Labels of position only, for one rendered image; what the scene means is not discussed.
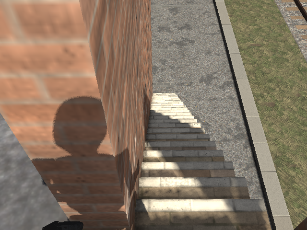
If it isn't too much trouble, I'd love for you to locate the left robot hand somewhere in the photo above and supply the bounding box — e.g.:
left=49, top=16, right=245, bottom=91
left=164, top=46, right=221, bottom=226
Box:
left=42, top=220, right=83, bottom=230

